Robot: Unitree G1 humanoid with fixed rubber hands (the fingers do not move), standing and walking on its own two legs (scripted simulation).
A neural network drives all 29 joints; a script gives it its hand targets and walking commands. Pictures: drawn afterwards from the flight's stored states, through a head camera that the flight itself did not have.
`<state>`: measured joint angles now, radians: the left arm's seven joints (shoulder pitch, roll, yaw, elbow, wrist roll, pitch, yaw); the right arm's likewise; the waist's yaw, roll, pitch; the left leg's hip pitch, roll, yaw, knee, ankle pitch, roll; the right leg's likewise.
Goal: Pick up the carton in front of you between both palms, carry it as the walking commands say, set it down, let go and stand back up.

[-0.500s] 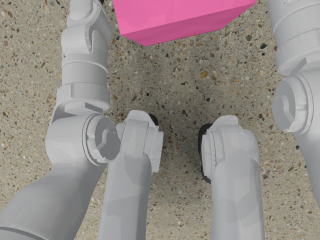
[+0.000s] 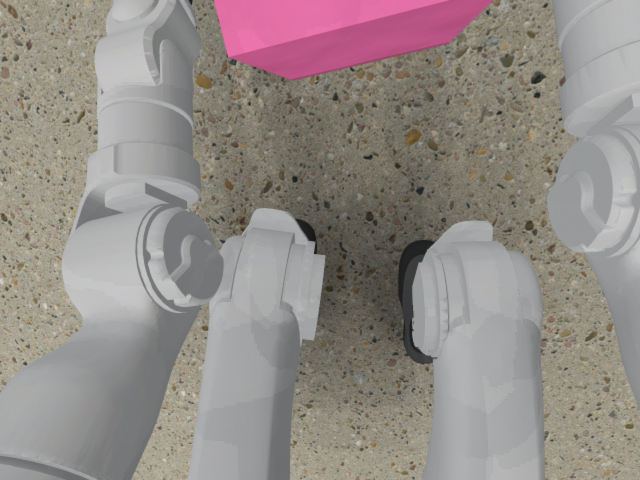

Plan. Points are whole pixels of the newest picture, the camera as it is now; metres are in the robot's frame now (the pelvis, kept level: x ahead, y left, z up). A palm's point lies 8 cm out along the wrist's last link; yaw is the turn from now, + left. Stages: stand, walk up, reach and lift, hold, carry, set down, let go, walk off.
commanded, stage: set down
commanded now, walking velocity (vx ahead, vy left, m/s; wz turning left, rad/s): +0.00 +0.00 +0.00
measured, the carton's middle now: out of the picture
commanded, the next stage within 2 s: let go in 1.60 s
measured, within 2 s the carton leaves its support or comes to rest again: neither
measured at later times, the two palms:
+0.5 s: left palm out of the picture +0.53 +0.20 -0.19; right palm out of the picture +0.59 -0.17 -0.19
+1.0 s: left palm out of the picture +0.55 +0.20 -0.03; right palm out of the picture +0.62 -0.17 -0.03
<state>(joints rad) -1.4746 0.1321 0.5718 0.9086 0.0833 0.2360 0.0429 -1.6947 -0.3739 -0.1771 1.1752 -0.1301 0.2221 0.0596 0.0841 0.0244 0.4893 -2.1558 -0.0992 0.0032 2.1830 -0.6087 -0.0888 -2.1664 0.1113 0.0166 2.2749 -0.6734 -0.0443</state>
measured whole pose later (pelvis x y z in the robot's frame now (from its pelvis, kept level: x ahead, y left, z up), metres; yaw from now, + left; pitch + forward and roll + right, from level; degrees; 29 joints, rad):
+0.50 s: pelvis +0.00 +0.00 +0.00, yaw +1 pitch +34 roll +6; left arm -1.52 0.22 0.45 1.09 -0.05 0.10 0.13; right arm -1.70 -0.53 0.04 1.24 0.10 0.14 -0.01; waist 0.09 0.04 0.52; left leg -2.18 -0.05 0.04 2.19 -0.60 -0.05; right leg -2.19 0.07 0.01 2.29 -0.68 -0.05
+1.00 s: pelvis +0.00 +0.01 +0.08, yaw +1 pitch +42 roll +4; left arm -1.42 0.15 0.37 0.86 -0.09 0.25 0.21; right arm -1.68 -0.57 -0.03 1.23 0.07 0.23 0.07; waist 0.12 0.00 0.22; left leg -2.11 -0.06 0.02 1.88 -0.51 -0.02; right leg -2.10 0.04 0.01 1.96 -0.60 -0.04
